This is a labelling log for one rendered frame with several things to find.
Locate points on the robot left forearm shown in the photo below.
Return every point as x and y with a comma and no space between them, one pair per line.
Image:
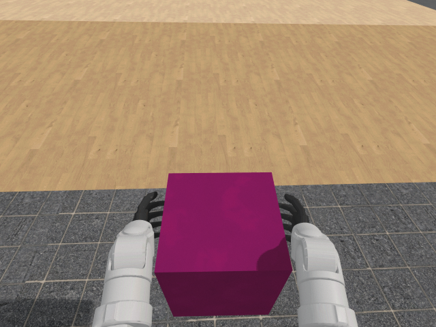
127,282

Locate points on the robot left hand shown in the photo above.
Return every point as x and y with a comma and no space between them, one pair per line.
143,212

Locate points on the carton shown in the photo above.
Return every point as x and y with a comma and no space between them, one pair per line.
222,248

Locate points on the robot right hand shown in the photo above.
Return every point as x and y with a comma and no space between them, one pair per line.
298,211

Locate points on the robot right forearm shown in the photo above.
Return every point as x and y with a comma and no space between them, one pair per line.
323,299

